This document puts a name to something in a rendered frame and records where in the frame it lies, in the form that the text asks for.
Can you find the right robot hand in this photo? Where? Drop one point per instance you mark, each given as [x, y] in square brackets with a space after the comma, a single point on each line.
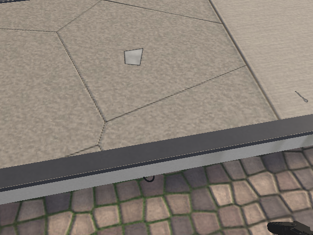
[289, 228]

